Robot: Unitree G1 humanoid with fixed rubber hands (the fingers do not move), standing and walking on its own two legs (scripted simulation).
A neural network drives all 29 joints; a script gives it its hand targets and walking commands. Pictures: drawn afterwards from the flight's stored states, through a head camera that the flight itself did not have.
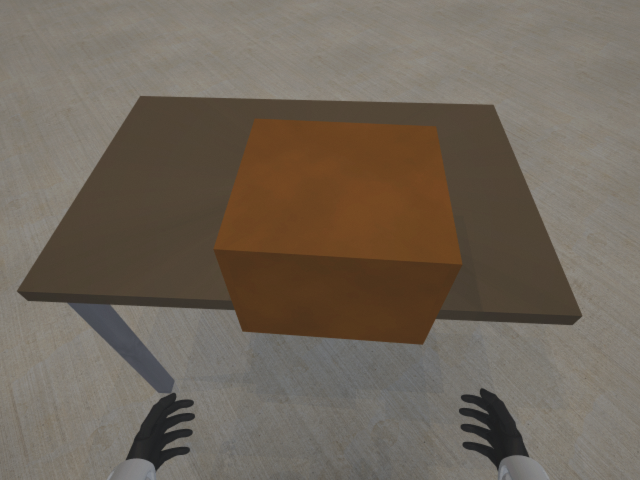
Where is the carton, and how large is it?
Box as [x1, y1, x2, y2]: [213, 119, 461, 344]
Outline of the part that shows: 254,119 213,249 242,331 422,344 461,266 461,259 435,126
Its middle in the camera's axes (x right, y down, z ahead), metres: +0.03 -0.01 +0.63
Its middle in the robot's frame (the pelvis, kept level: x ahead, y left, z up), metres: +0.47 +0.00 -0.01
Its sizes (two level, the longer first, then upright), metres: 0.294 0.271 0.223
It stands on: a table, 0.66 m high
